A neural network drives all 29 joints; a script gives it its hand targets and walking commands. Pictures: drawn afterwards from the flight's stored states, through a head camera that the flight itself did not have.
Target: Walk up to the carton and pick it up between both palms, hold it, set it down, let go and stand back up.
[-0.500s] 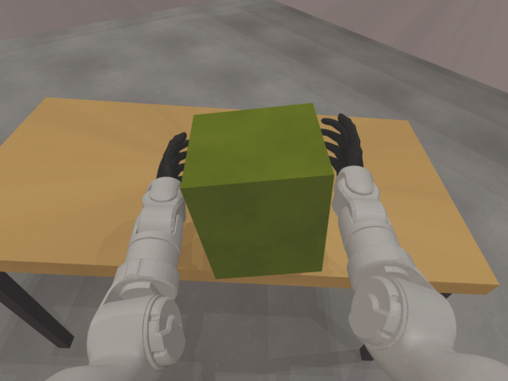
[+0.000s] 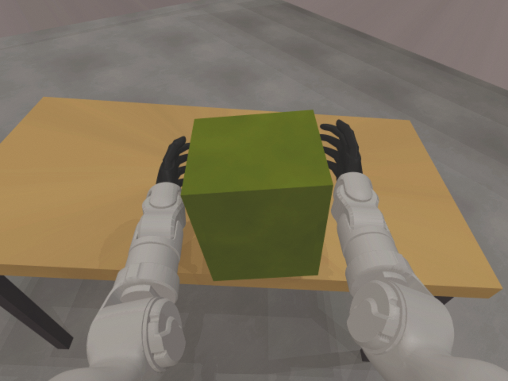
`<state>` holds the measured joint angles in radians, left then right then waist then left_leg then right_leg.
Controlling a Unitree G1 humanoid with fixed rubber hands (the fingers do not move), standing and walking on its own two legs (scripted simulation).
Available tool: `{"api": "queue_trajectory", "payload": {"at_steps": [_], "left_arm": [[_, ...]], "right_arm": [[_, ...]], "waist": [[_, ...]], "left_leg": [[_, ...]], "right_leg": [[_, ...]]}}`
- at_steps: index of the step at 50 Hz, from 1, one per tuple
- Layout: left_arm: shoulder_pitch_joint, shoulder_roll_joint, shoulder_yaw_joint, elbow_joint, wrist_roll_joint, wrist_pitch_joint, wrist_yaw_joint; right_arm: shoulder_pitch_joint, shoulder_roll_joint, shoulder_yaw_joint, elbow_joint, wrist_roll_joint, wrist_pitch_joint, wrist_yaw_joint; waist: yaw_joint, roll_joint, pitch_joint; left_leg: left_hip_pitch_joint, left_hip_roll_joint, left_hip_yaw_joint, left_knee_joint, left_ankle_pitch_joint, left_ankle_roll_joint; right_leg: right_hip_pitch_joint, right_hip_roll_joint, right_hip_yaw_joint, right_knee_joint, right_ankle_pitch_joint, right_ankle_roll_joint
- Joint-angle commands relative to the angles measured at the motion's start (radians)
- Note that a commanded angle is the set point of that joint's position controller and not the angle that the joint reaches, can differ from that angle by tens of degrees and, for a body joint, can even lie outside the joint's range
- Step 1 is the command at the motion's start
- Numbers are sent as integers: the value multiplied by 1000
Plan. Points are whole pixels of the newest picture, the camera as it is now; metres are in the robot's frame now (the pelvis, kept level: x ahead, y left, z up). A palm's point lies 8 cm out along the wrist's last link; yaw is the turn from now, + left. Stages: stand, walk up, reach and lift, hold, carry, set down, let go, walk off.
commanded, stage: set down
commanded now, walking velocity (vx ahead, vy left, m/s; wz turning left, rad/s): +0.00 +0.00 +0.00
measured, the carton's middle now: (259, 201) +0.41 +0.02 +0.06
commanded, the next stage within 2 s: none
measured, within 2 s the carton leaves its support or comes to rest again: rests again in 1.68 s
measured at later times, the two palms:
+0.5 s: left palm (172, 197) +0.40 +0.17 +0.07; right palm (343, 183) +0.41 -0.11 +0.12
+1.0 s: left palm (172, 200) +0.39 +0.17 +0.07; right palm (342, 185) +0.41 -0.11 +0.11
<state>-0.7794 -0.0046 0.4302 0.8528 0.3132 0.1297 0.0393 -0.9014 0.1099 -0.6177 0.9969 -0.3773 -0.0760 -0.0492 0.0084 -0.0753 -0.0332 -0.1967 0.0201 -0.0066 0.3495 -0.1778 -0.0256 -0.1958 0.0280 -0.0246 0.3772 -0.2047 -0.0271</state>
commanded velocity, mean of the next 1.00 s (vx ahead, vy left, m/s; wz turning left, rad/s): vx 0.00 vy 0.00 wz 0.00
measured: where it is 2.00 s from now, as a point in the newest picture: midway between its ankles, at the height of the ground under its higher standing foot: outside the picture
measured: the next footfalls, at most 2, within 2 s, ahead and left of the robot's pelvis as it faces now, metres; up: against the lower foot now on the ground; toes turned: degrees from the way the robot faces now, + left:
none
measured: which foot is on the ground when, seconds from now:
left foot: down 0.00-1.00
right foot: down 0.00-1.00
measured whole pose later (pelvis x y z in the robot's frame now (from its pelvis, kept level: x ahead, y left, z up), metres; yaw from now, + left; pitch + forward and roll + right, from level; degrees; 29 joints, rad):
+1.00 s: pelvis +0.00 +0.00 +0.00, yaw +0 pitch +2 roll +0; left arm -0.73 -0.03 0.50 0.88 0.38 0.01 0.03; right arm -0.85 0.15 -0.64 0.97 -0.45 -0.12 -0.04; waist 0.01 -0.08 0.00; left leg -0.20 0.02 -0.01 0.35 -0.18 -0.03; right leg -0.20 0.03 -0.02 0.38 -0.21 -0.03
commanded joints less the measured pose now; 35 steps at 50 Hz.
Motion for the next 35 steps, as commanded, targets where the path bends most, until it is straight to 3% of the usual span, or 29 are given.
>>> {"api": "queue_trajectory", "payload": {"at_steps": [1, 2, 3, 4, 5, 6, 7, 8, 9, 10, 12, 13, 15, 16, 17, 18, 20, 21, 23, 25, 26, 27, 28, 29, 31, 32, 33, 34, 35], "left_arm": [[-698, -474, -163, -104, 9, -102, -106], [-667, -468, -134, -73, 29, -99, -108], [-650, -493, -153, -99, 19, -95, -111], [-627, -476, -143, -84, 40, -94, -118], [-686, -495, -142, -131, 16, -107, -117], [-686, -474, -118, -86, 36, -98, -119], [-685, -464, -109, -95, 33, -109, -117], [-684, -459, -102, -100, 46, -113, -120], [-691, -455, -114, -120, 44, -122, -120], [-661, -488, -127, -84, 39, -117, -124], [-725, -476, -135, -131, 31, -140, -111], [-705, -483, -128, -120, 42, -152, -112], [-687, -526, -154, -136, 33, -169, -102], [-655, -509, -150, -90, 44, -169, -104], [-682, -501, -153, -134, 30, -175, -109], [-658, -502, -128, -70, 44, -172, -119], [-690, -512, -159, -119, 30, -187, -112], [-691, -479, -133, -135, 48, -196, -111], [-702, -505, -145, -121, 22, -202, -105], [-657, -503, -133, -89, 53, -199, -104], [-639, -506, -100, -58, 68, -191, -109], [-601, -507, -122, -66, 60, -195, -112], [-624, -488, -108, -73, 62, -190, -114], [-629, -493, -106, -96, 65, -192, -119], [-616, -477, -79, -76, 71, -201, -126], [-647, -487, -110, -102, 63, -205, -121], [-645, -486, -123, -90, 56, -195, -122], [-627, -495, -121, -103, 60, -198, -119], [-617, -486, -100, -70, 59, -196, -119]], "right_arm": [[-478, 494, 210, -16, -56, -31, 158], [-476, 495, 234, -28, -41, -29, 165], [-451, 490, 214, -7, -43, -29, 165], [-464, 499, 254, -40, -34, -26, 163], [-467, 516, 245, -34, -35, -31, 161], [-468, 497, 216, -39, -44, -26, 164], [-478, 500, 228, -38, -45, -23, 169], [-448, 511, 196, 0, -57, -17, 169], [-470, 505, 221, -56, -52, -35, 170], [-479, 507, 224, -63, -52, -45, 166], [-491, 514, 214, -67, -80, -57, 168], [-481, 540, 234, -55, -78, -60, 173], [-498, 552, 239, -92, -81, -87, 173], [-465, 533, 244, -86, -79, -88, 166], [-452, 543, 233, -69, -83, -79, 159], [-448, 536, 228, -73, -84, -86, 156], [-456, 551, 221, -64, -87, -99, 159], [-421, 555, 232, -27, -92, -86, 158], [-444, 540, 214, -54, -96, -101, 156], [-467, 536, 221, -86, -98, -108, 156], [-430, 542, 209, -49, -97, -91, 156], [-424, 553, 234, -77, -94, -95, 157], [-402, 547, 219, -35, -90, -77, 154], [-386, 544, 206, -26, -107, -81, 154], [-404, 546, 223, -56, -116, -82, 160], [-392, 545, 200, -41, -121, -78, 153], [-390, 520, 187, -42, -113, -79, 157], [-393, 537, 180, -34, -112, -83, 153], [-398, 542, 200, -54, -115, -77, 159]], "waist": [[-36, 115, -505], [-3, 87, -511], [-27, 106, -511], [4, 93, -496], [-2, 89, -500], [-8, 81, -463], [13, 77, -469], [-7, 103, -440], [18, 90, -514], [0, 107, -500], [-16, 99, -568], [11, 116, -576], [4, 106, -629], [15, 87, -603], [-5, 100, -573], [0, 93, -534], [-10, 94, -615], [5, 113, -536], [-10, 85, -587], [16, 123, -590], [23, 101, -506], [22, 109, -517], [18, 105, -471], [-10, 87, -493], [22, 92, -487], [-16, 92, -495], [-26, 133, -480], [-19, 120, -497], [12, 100, -478]], "left_leg": [[-21, -32, 146, -63, 231, -21], [-2, -31, 147, -69, 226, -12], [6, -24, 141, -63, 259, -21], [-3, -32, 137, -58, 250, -17], [-12, -29, 148, -70, 223, -17], [-17, -29, 143, -87, 171, -4], [-25, -26, 142, -93, 171, -7], [-51, -34, 151, -85, 161, -5], [-32, -32, 156, -76, 197, -5], [-54, -39, 144, -70, 215, -4], [-40, -30, 141, -75, 189, -12], [-37, -33, 155, -64, 200, -11], [10, -29, 160, -43, 275, -23], [-38, -31, 152, -48, 279, -20], [-66, -42, 159, -47, 248, -15], [-90, -41, 158, -61, 214, -5], [-47, -33, 165, -50, 248, -16], [-68, -35, 161, -57, 217, -13], [-60, -28, 161, -52, 224, -13], [-43, -36, 161, -48, 242, -23], [-72, -36, 175, -61, 202, -7], [-67, -34, 155, -68, 209, -11], [-82, -37, 168, -62, 209, -11], [-60, -35, 161, -71, 202, -7], [-73, -38, 163, -74, 169, 2], [-81, -35, 151, -73, 189, -6], [-59, -31, 143, -66, 189, -11], [-46, -35, 152, -66, 200, -9], [-56, -36, 161, -67, 192, -3]], "right_leg": [[390, -49, -52, 3, 552, 121], [383, -47, -43, -3, 529, 117], [365, -48, -47, -7, 547, 115], [388, -51, -39, 3, 571, 121], [397, -51, -30, -5, 532, 119], [379, -55, -29, -24, 460, 119], [382, -50, -34, -22, 445, 110], [361, -61, -19, -20, 437, 117], [391, -58, -26, -10, 502, 115], [400, -59, -24, 2, 545, 113], [399, -51, -47, -1, 496, 110], [373, -58, -35, 2, 476, 117], [356, -39, -50, 6, 532, 108], [382, -48, -38, 5, 587, 106], [407, -59, -27, 21, 619, 119], [421, -67, -27, 15, 565, 121], [396, -46, -41, 25, 586, 112], [393, -62, -29, 9, 542, 112], [382, -53, -34, 11, 539, 112], [385, -52, -41, 8, 525, 105], [374, -66, -21, -6, 509, 112], [397, -61, -31, 1, 521, 111], [376, -60, -19, 6, 519, 114], [385, -60, -28, -1, 512, 111], [389, -71, -18, -6, 476, 114], [376, -62, -30, 1, 515, 117], [379, -61, -39, 6, 496, 116], [375, -59, -30, 0, 495, 108], [355, -54, -27, -8, 449, 112]]}}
